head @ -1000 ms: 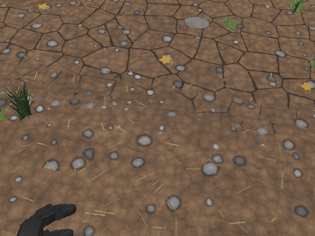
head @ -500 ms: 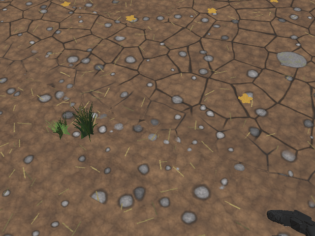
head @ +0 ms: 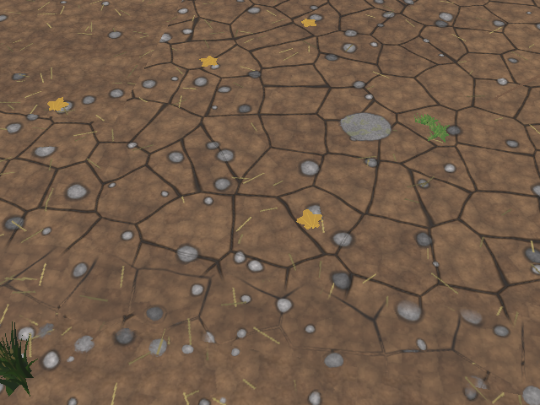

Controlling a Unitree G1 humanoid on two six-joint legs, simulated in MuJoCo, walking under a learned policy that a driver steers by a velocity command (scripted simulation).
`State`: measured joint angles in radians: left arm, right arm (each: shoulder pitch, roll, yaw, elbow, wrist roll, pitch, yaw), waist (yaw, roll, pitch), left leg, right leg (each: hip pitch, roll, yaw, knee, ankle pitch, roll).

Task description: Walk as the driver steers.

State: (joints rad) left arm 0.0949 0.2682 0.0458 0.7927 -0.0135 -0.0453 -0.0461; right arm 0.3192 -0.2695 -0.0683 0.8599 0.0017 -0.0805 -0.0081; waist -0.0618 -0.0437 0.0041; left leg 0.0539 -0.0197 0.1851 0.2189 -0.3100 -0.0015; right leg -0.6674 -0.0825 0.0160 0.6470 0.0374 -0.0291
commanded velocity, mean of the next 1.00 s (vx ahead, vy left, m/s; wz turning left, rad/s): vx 0.10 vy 0.00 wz -0.47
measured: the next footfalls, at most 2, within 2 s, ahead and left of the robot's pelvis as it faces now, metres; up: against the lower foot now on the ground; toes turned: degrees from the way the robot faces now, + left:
right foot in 0.08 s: +0.22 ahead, -0.12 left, +0.00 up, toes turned -5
left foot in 0.56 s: +0.29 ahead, +0.07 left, +0.00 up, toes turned -29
